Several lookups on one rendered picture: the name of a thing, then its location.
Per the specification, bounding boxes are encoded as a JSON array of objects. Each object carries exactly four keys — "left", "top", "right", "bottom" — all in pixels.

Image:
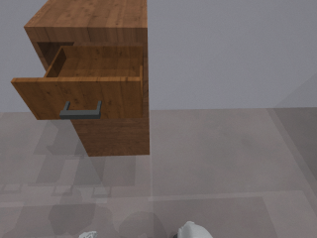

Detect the drawer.
[{"left": 11, "top": 46, "right": 144, "bottom": 120}]

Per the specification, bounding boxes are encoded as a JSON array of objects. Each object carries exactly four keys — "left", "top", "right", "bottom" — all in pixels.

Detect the handle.
[{"left": 59, "top": 100, "right": 102, "bottom": 120}]

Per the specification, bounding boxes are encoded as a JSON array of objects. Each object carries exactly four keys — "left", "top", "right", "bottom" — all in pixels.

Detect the robot right thigh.
[{"left": 177, "top": 224, "right": 213, "bottom": 238}]

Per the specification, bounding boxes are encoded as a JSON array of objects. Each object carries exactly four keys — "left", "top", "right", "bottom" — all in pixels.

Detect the robot right shin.
[{"left": 184, "top": 221, "right": 195, "bottom": 226}]

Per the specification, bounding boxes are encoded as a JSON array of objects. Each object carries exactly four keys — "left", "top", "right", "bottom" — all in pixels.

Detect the cabinet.
[{"left": 24, "top": 0, "right": 150, "bottom": 157}]

